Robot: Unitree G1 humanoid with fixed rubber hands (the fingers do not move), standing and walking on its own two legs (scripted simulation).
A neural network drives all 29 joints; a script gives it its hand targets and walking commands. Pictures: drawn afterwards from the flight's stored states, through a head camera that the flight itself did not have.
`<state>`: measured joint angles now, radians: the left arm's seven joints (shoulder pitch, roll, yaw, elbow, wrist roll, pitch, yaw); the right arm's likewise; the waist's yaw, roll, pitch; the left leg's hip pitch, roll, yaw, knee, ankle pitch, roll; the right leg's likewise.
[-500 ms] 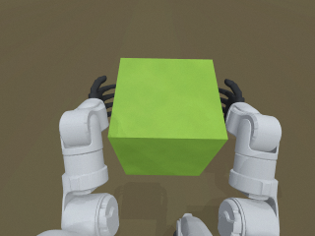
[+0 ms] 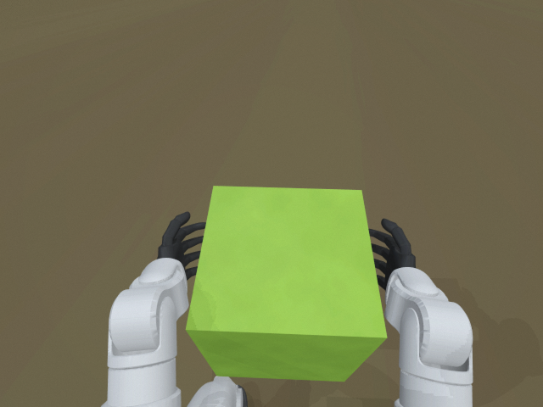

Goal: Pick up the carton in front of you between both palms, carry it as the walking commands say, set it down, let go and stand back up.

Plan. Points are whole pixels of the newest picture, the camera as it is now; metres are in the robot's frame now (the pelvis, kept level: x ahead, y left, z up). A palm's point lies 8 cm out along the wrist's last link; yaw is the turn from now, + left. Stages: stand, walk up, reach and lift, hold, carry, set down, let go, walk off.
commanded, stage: carry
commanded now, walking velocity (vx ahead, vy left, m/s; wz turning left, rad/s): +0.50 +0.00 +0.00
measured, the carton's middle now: (283, 290) +0.28 +0.01 +0.00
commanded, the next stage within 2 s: none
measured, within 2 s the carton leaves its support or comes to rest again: neither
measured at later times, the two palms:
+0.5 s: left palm (203, 114) +0.58 +0.17 +0.10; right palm (366, 118) +0.56 -0.13 +0.11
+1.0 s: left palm (240, 56) +0.84 +0.13 +0.08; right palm (366, 56) +0.84 -0.17 +0.08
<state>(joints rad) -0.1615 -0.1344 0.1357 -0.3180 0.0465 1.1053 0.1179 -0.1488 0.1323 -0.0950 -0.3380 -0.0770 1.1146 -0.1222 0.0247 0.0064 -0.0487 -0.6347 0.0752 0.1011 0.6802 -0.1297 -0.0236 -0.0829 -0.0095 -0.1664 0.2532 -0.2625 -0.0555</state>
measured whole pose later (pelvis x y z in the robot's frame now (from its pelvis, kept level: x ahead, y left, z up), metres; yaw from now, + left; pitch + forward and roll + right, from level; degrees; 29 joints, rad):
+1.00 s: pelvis +0.61 -0.02 -0.01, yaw -1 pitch +2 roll -1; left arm 0.01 -0.13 0.04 -0.49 0.06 1.14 0.11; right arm 0.02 0.13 -0.03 -0.52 -0.08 1.17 -0.12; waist 0.02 0.04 -0.08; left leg -0.35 0.09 0.14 0.46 -0.13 -0.02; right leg -0.27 -0.02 -0.23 0.45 -0.21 -0.05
